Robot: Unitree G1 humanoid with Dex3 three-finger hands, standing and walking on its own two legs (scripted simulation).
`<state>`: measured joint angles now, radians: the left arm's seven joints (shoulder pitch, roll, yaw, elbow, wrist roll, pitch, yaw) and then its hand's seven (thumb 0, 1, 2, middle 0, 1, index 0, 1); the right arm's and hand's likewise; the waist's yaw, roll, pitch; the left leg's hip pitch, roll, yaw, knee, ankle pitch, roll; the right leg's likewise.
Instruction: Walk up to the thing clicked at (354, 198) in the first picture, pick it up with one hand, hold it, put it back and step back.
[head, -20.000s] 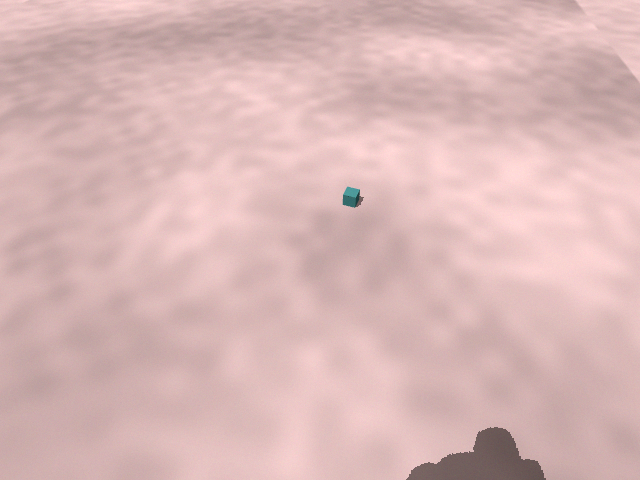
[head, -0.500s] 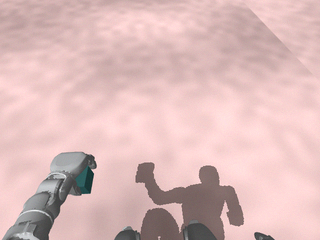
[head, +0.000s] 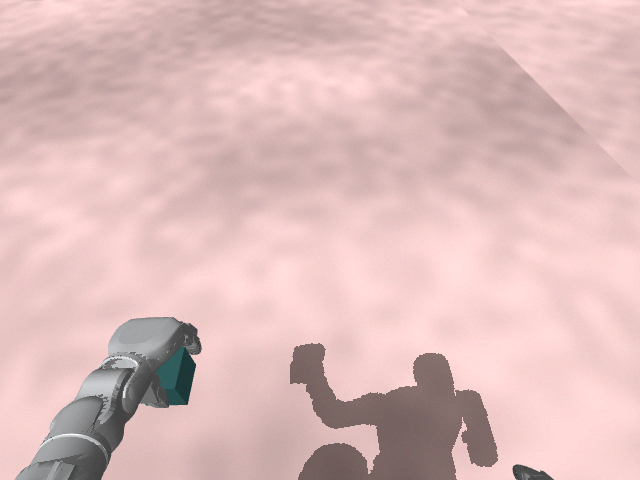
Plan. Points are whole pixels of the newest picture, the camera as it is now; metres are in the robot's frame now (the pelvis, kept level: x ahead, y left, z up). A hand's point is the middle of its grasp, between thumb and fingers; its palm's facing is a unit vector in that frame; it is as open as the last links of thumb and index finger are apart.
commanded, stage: hold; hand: left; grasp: from above
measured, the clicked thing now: (165, 376) +0.32 +0.23 -0.10
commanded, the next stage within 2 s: crouch in 1.76 s
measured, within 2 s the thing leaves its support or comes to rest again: neither
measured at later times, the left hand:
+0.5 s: hand (148, 365) +0.31 +0.23 -0.03, palm faces -0.47 +0.00 -0.88, open 8.9 cm
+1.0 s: hand (147, 373) +0.29 +0.22 -0.01, palm faces -0.47 +0.00 -0.88, open 8.9 cm
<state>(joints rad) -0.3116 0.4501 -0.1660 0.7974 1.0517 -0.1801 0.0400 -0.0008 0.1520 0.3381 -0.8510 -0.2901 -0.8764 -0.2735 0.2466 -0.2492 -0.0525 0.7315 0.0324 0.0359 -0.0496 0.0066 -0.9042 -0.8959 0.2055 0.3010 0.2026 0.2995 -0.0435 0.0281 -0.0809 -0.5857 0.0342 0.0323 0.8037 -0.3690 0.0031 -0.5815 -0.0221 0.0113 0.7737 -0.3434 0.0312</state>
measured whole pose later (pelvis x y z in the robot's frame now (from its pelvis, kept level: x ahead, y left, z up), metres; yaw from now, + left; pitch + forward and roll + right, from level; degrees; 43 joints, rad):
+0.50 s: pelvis +0.01 +0.00 +0.01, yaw -1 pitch +5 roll +0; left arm -0.26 0.46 -0.18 0.70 1.02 -0.19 -0.03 0.00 0.16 0.34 -0.85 -0.29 -0.87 -0.28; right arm 0.22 -0.25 -0.05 0.71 0.04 0.06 -0.06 0.01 -0.90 -0.89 0.21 0.30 0.20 0.30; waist -0.01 0.04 -0.06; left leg -0.44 0.03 0.05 0.68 -0.33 0.01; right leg -0.45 -0.02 0.02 0.66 -0.30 0.03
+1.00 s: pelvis +0.00 +0.00 +0.02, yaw -1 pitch +2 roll +0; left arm -0.23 0.46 -0.19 0.63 1.00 -0.18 -0.08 0.00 0.17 0.33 -0.83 -0.30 -0.86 -0.29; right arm 0.20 -0.25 -0.04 0.70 0.05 0.07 -0.08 0.01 -0.91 -0.90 0.20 0.30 0.20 0.30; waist 0.00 0.05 -0.03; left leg -0.36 0.03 0.05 0.60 -0.28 0.00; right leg -0.37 -0.02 0.03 0.60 -0.26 0.03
